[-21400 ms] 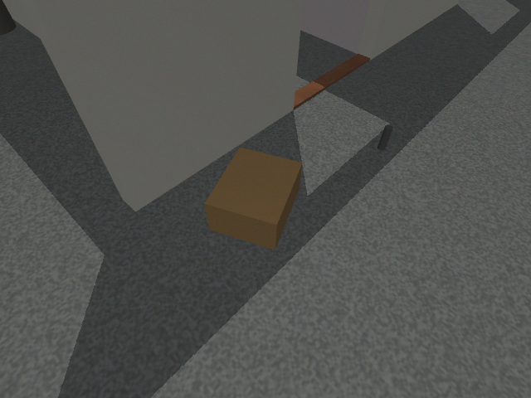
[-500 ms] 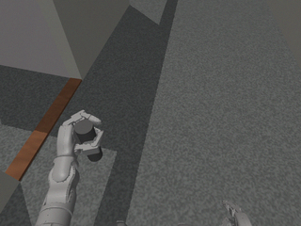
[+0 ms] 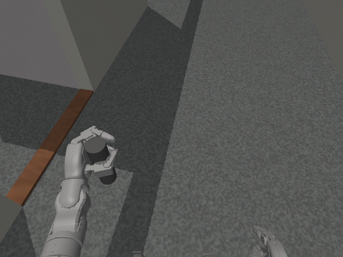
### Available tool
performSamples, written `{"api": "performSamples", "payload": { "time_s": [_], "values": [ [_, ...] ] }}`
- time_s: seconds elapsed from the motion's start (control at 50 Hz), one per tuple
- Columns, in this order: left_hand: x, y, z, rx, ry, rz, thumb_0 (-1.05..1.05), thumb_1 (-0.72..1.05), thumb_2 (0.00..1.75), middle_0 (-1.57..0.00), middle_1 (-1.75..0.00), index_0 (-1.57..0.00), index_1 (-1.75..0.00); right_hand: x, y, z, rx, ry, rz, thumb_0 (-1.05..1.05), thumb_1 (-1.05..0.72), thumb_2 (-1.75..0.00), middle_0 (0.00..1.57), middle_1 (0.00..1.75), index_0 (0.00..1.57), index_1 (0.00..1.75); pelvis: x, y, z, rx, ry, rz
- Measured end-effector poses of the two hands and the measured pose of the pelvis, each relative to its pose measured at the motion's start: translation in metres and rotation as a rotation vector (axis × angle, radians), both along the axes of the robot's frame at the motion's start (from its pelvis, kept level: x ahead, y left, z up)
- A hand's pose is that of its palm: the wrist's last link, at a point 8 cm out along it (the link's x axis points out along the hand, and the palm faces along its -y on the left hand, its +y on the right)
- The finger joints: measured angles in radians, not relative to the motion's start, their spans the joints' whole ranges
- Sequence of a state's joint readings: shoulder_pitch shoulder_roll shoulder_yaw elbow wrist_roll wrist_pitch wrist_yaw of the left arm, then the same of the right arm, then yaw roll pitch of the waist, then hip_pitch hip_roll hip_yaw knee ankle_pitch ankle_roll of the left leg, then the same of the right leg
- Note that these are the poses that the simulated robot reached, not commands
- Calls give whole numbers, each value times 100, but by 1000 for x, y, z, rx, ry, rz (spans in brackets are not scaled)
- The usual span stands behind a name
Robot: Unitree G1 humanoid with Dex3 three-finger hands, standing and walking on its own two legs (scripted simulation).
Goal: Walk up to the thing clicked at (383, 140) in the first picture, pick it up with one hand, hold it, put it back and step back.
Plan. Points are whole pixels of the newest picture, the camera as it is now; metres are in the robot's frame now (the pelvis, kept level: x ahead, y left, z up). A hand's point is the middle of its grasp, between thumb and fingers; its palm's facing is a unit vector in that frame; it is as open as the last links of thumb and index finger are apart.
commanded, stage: crouch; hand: left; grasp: from the side
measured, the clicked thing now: (102, 162) +0.33 +0.18 +0.02
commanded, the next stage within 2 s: lower in 1.76 s
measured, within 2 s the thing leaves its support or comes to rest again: neither
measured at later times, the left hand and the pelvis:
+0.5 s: hand (116, 177) +0.35 +0.18 -0.12, palm faces +0.14 -0.99 -0.03, open 5.9 cm; pelvis -0.03 +0.00 -0.11, yaw -1 degrees
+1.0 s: hand (123, 198) +0.38 +0.20 -0.36, palm faces +0.17 -0.99 -0.04, open 5.9 cm; pelvis -0.07 +0.00 -0.32, yaw -3 degrees
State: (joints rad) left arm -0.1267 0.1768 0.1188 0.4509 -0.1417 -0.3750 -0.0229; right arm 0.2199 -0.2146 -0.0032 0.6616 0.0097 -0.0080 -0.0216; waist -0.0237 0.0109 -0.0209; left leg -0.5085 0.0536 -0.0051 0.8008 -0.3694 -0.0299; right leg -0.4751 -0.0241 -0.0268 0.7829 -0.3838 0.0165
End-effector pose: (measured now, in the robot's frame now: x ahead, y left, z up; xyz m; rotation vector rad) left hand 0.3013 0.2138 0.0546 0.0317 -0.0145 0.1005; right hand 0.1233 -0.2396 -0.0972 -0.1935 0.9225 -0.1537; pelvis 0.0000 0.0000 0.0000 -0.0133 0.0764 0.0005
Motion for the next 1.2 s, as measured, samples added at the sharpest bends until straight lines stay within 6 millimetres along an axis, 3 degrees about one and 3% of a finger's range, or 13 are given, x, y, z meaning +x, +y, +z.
{"api": "performSamples", "payload": {
  "time_s": [0.16, 0.32, 0.52, 0.66, 0.8, 1.0, 1.2],
  "values": [
    [1, 0, -23, -13, 37, 31, 6, 16, 107, -101, -107, -94, -112, 0, -1, -7, 1, 8, 13, 1, -88, -90, 20, 30, 21, 30, -3, -1, -7, 0, 35, 2],
    [7, 4, -79, -12, 51, 36, 6, 16, 107, -101, -107, -94, -112, -15, -13, -38, -30, 74, 29, 1, -88, -90, 20, 30, 21, 30, -14, -3, -36, -4, 146, 1],
    [27, 13, -185, 0, -3, 33, 6, 16, 107, -101, -107, -94, -111, -40, -26, -130, -71, 185, 41, 1, -88, -90, 20, 30, 21, 30, -28, -1, -125, -17, 357, -10],
    [36, 21, -256, 6, 0, 57, 6, 16, 107, -101, -106, -94, -111, -49, -22, -204, -51, 250, 57, 1, -89, -90, 20, 30, 20, 30, -38, -1, -187, -20, 449, -21],
    [40, 25, -323, 9, 21, 55, 6, 16, 107, -101, -106, -94, -111, -60, -17, -266, -37, 299, 89, 1, -90, -90, 20, 30, 21, 30, -52, -1, -242, -20, 496, -30],
    [45, 31, -412, 3, 28, 68, 6, 16, 107, -101, -106, -94, -111, -87, -22, -339, -71, 362, 110, 1, -91, -90, 20, 30, 21, 30, -70, -1, -318, -28, 499, -43],
    [56, 39, -469, 1, 17, 74, 6, 16, 107, -101, -106, -94, -111, -124, -28, -391, -102, 433, 97, 1, -91, -91, 20, 30, 21, 30, -84, 2, -377, -39, 446, -61]
  ]
}}
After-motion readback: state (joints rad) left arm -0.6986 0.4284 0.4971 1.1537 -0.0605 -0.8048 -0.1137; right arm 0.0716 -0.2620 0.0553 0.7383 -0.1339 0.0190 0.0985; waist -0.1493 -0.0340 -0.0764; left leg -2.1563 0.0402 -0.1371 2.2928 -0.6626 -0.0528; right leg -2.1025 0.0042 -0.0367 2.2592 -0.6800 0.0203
